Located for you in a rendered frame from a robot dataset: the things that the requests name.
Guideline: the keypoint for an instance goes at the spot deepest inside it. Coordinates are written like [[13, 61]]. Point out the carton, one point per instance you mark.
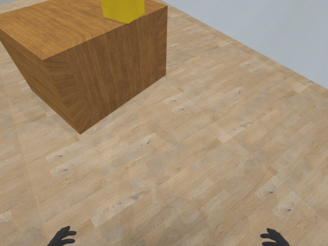
[[124, 11]]

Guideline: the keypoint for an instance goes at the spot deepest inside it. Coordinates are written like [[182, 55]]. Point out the robot left hand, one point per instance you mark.
[[64, 232]]

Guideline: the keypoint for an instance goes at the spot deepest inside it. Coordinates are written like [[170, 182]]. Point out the pedestal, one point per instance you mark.
[[81, 64]]

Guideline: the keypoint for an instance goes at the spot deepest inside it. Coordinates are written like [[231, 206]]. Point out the robot right hand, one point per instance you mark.
[[274, 235]]

